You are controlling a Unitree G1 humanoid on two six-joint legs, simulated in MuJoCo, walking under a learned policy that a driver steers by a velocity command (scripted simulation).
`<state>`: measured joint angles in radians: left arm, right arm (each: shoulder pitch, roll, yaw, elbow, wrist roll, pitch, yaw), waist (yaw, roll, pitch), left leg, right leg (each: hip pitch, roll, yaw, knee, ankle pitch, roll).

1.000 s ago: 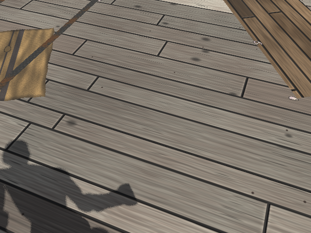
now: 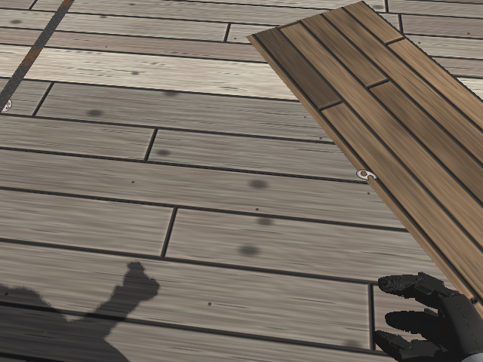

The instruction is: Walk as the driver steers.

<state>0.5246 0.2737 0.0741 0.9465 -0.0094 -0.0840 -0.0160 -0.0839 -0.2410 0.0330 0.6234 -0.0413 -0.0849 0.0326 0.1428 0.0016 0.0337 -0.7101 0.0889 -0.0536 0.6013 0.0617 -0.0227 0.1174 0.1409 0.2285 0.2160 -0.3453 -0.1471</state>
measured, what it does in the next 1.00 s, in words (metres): walks ahead, turning right: left foot, then right foot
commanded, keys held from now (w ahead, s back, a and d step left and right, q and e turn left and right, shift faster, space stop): w+e+shift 0.24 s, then w+shift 0.52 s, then w+q+shift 0.24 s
